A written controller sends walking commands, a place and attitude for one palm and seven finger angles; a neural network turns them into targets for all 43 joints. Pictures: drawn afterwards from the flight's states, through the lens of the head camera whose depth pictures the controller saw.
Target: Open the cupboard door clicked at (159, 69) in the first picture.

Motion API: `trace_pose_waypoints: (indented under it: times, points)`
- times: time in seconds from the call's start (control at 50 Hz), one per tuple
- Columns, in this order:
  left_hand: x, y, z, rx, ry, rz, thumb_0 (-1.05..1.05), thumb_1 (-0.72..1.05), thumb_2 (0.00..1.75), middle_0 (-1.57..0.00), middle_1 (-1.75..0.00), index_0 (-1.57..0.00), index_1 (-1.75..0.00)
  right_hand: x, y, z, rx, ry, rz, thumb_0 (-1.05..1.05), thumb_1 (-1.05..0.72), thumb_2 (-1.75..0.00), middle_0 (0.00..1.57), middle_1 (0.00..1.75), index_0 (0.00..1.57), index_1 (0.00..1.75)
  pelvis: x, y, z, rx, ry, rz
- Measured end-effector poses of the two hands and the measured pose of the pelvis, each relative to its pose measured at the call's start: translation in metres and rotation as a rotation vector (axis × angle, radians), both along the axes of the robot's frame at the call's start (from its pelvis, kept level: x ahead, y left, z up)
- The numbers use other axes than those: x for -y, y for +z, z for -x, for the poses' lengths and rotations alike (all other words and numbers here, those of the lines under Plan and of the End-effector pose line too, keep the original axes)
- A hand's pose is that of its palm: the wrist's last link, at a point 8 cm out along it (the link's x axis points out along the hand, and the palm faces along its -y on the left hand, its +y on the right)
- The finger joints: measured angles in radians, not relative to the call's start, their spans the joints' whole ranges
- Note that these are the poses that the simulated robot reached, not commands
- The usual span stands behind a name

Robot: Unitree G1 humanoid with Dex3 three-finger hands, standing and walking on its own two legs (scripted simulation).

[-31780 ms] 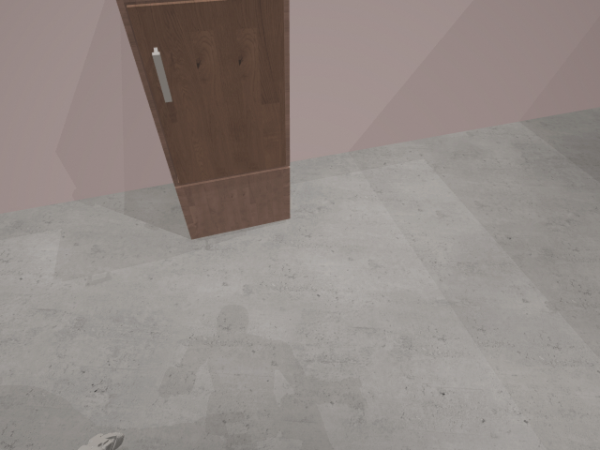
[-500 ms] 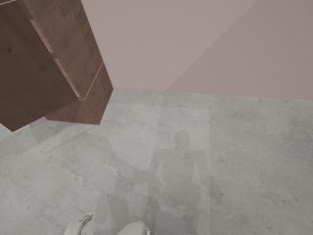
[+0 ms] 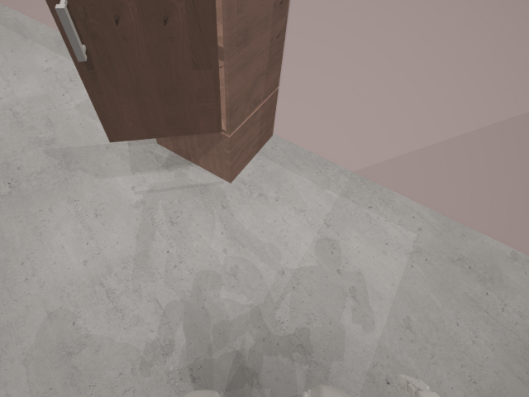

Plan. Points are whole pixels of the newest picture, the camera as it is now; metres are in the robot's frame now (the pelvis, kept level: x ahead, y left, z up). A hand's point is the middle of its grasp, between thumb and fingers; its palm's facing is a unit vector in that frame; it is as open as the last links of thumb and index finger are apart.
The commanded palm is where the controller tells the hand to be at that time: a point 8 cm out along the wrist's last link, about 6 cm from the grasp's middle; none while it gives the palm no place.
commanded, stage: turn to face it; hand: left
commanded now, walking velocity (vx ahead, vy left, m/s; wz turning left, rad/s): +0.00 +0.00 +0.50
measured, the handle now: (73, 30) +0.89 +0.56 +0.00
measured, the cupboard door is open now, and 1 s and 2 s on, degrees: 43 43 43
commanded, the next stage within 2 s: take the last steps up to it in 0.50 s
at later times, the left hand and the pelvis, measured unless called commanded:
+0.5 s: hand out of the picture +0.06 +0.15 -0.13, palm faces +0.20 -0.94 -0.26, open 7.3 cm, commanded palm none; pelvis +0.01 -0.05 +0.01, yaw +13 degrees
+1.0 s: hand out of the picture -0.10 +0.18 -0.17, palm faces +0.43 -0.89 -0.16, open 7.4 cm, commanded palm none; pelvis +0.02 +0.03 +0.01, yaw +21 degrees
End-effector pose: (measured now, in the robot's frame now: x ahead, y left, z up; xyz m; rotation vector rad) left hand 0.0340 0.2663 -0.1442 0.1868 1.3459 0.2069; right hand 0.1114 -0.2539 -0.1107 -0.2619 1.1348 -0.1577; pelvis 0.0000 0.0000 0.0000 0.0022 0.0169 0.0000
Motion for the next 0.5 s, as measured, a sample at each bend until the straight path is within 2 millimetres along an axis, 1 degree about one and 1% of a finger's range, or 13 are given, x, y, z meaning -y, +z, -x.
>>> trace_pose_waypoints:
  times: [0.08,0.16,0.24,0.32,0.36,0.4,0.5]
  points:
    - [-0.004,0.014,-0.014,0.060,0.020,0.004,0.01,0.92,0.90,-0.19,-0.30,-0.20,-0.30,-0.009,0.005,0.002,-0.033,0.026,0.003,0.00,-0.91,-0.90,0.20,0.30,0.20,0.30,-0.004,0.010,-0.002,-0.001,0.033,0.015]
    - [0.000,0.023,-0.031,0.121,0.025,0.001,0.01,0.91,0.90,-0.19,-0.30,-0.20,-0.30,-0.012,0.003,0.009,-0.064,0.038,-0.014,0.00,-0.90,-0.90,0.20,0.30,0.20,0.30,-0.001,0.015,-0.004,0.002,0.061,0.018]
    - [0.012,0.029,-0.045,0.164,0.027,-0.005,0.00,0.91,0.90,-0.19,-0.30,-0.20,-0.30,-0.006,-0.004,0.018,-0.101,0.043,-0.036,0.00,-0.90,-0.90,0.20,0.30,0.20,0.30,0.009,0.014,-0.005,0.005,0.091,0.012]
    - [0.032,0.034,-0.054,0.202,0.032,-0.018,0.00,0.91,0.90,-0.19,-0.30,-0.20,-0.30,0.008,-0.018,0.026,-0.141,0.044,-0.061,0.00,-0.90,-0.90,0.20,0.30,0.20,0.30,0.026,0.009,-0.006,0.003,0.124,-0.002]
    - [0.043,0.034,-0.053,0.224,0.039,-0.034,0.00,0.91,0.90,-0.20,-0.30,-0.20,-0.30,0.018,-0.030,0.026,-0.154,0.046,-0.077,0.00,-0.90,-0.90,0.20,0.30,0.20,0.30,0.036,0.003,-0.008,0.001,0.140,-0.016]
    - [0.054,0.036,-0.045,0.225,0.047,-0.044,0.00,0.91,0.90,-0.20,-0.30,-0.20,-0.30,0.026,-0.036,0.024,-0.166,0.049,-0.086,0.00,-0.90,-0.90,0.20,0.30,0.20,0.30,0.043,0.003,-0.007,0.012,0.160,-0.017]
    - [0.075,0.043,-0.012,0.177,0.123,-0.036,0.00,0.91,0.90,-0.20,-0.30,-0.20,-0.30,0.038,-0.031,0.013,-0.193,0.091,-0.089,0.00,-0.91,-0.90,0.20,0.30,0.20,0.30,0.053,0.012,-0.009,0.023,0.221,-0.032]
